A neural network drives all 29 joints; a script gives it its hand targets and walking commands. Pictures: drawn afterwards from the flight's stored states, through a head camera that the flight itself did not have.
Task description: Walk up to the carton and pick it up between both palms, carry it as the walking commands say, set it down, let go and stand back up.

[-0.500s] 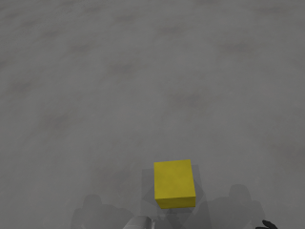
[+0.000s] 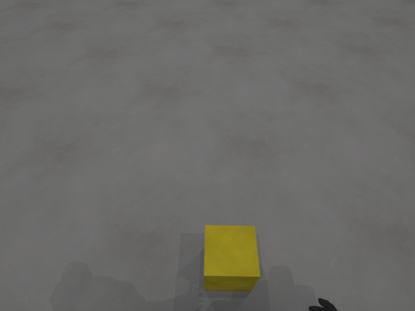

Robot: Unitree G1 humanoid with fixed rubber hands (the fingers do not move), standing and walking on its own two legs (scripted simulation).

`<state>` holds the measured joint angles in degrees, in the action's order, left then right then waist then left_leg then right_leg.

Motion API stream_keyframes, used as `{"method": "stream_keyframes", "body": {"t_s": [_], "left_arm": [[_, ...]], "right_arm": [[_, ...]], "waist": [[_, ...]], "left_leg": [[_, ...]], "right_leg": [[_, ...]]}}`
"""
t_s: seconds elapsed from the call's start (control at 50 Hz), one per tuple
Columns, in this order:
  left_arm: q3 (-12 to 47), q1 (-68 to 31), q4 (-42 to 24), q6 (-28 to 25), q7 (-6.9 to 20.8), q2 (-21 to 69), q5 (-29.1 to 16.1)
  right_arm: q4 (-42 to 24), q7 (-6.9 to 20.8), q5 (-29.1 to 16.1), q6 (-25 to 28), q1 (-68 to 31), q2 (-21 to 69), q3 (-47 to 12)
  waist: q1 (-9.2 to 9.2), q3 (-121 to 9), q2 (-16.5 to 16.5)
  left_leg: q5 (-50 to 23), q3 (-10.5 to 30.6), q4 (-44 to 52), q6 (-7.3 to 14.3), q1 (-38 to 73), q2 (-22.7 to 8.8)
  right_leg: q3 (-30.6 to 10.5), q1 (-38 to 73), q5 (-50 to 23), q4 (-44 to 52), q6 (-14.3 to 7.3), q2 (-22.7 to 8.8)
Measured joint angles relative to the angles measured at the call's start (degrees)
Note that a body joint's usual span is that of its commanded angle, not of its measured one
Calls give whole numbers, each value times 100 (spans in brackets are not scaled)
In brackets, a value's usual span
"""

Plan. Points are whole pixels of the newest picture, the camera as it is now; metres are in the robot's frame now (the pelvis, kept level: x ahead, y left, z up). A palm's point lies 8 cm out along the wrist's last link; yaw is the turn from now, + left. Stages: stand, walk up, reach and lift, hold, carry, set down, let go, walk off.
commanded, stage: walk up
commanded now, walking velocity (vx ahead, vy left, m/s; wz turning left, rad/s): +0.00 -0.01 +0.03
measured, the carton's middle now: (228, 259) +0.41 -0.05 -0.65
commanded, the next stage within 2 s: stand in 0.66 s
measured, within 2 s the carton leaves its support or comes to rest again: neither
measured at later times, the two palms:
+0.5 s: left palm out of the picture +0.04 +0.15 -0.12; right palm out of the picture -0.01 -0.33 -0.15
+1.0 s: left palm out of the picture +0.12 +0.16 -0.13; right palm out of the picture +0.12 -0.32 -0.13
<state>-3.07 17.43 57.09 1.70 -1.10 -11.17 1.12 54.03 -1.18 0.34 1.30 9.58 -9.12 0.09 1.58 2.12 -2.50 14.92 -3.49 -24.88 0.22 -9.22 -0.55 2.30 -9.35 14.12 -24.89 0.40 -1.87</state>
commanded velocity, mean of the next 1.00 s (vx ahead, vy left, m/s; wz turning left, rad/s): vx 0.00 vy -0.02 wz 0.01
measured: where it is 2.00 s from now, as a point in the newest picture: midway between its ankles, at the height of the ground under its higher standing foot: outside the picture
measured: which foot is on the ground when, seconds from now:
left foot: down 0.00-0.32, up 0.34-0.58, down 0.60-1.00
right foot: down 0.00-1.00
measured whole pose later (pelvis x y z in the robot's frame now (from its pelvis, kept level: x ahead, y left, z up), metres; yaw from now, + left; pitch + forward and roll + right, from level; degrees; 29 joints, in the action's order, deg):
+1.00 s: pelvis -0.03 -0.08 -0.02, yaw +0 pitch +4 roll +1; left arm 0.2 1.2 43.4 20.4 -0.4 -13.7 -3.6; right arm 42.3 -2.1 -4.1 -21.1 0.1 -13.7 -2.6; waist -0.4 1.4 0.2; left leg 19.6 -0.4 -37.9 -0.8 -22.5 -1.2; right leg 3.6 -25.3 16.8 -38.1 -3.2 1.1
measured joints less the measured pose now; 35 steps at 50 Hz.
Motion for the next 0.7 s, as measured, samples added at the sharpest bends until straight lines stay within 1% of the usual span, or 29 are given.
{"method": "stream_keyframes", "body": {"t_s": [0.04,0.08,0.14,0.16,0.2,0.22,0.24,0.26,0.28,0.32,0.34,0.36,0.4,0.44,0.5,0.54,0.56,0.6,0.64,0.7], "left_arm": [[8,-38,77,-71,-11,65,-8],[6,-87,113,-113,-29,96,-41],[-51,-161,101,-83,-70,33,-56],[-86,-185,80,-46,-68,-28,-46],[-152,-243,31,55,-51,-159,-17],[-175,-282,-3,103,-38,-216,-15],[-185,-325,-46,132,-26,-257,-27],[-182,-367,-89,135,-16,-273,-42],[-167,-405,-128,109,1,-264,-49],[-122,-421,-213,-20,31,-251,-6],[-97,-417,-209,-87,30,-205,12],[-54,-391,-198,-125,31,-149,22],[45,-333,-167,-153,27,-28,19],[133,-302,-140,-184,2,89,2],[225,-308,-88,-256,-30,218,-16],[261,-330,-39,-274,-53,271,-23],[271,-342,-11,-270,-65,286,-28],[283,-368,45,-246,-75,307,-44],[271,-415,114,-223,-62,267,-72],[264,-418,220,-226,-58,234,-106]], "right_arm": [[105,-14,-28,-17,16,-45,12],[194,-23,9,-31,68,-76,32],[255,-57,74,-56,139,-131,85],[262,-89,90,-70,168,-160,113],[289,-163,124,-100,255,-243,169],[313,-193,145,-109,320,-287,198],[344,-213,162,-121,391,-337,229],[385,-215,168,-136,451,-391,256],[439,-201,149,-155,498,-445,276],[545,-147,89,-207,598,-499,294],[595,-121,79,-243,619,-518,288],[633,-107,55,-292,643,-523,282],[662,-69,30,-377,668,-514,269],[679,-27,33,-394,641,-489,258],[722,-13,17,-371,600,-413,230],[759,-33,-2,-355,585,-345,198],[779,-47,-10,-344,580,-310,177],[818,-74,-3,-302,597,-257,126],[895,-86,28,-252,609,-149,73],[965,-63,25,-188,647,-35,17]], "waist": [[-86,22,165],[-155,42,252],[-243,74,252],[-269,80,229],[-341,81,226],[-373,78,229],[-391,72,233],[-394,67,244],[-384,67,263],[-319,62,245],[-293,72,304],[-277,50,354],[-248,9,401],[-230,1,432],[-214,6,469],[-213,11,486],[-218,14,492],[-238,12,542],[-221,28,437],[-180,18,316]], "left_leg": [[-44,25,72,-72,81,-50],[-76,47,159,-62,146,-69],[-67,52,110,-75,97,-105],[-50,45,57,-88,46,-128],[-32,52,-23,-122,-56,-230],[-48,64,-18,-149,-83,-286],[-77,79,13,-191,-94,-334],[-107,94,46,-246,-96,-374],[-119,110,49,-302,-99,-405],[-24,126,-159,-404,-174,-417],[150,183,-335,-386,-234,-455],[500,283,-470,-315,-282,-439],[857,409,-739,-193,-365,-334],[880,434,-978,-106,-431,-233],[869,420,-1127,-53,-435,-116],[783,394,-934,-43,-321,-75],[625,377,-708,-39,-220,-68],[-11,370,-81,-41,44,-109],[-97,365,133,-147,186,-115],[-78,353,267,-173,289,-97]], "right_leg": [[29,84,42,72,-15,50],[53,148,22,143,-28,74],[60,53,38,14,-53,104],[83,-88,82,-207,-31,109],[129,-533,786,-1157,48,163],[115,-749,1038,-1653,87,184],[90,-886,1140,-1922,113,176],[54,-917,1123,-1884,116,142],[14,-833,915,-1543,97,97],[-36,-472,126,-499,92,-24],[-3,-440,3,-427,29,24],[28,-430,5,-426,-54,66],[60,-333,3,-267,-184,102],[70,-218,-98,-24,-249,133],[83,-116,-236,205,-302,195],[101,-91,-253,235,-326,250],[113,-89,-241,218,-335,283],[170,-96,-189,141,-344,383],[172,-69,-146,95,-344,387],[160,41,-229,258,-341,373]]}}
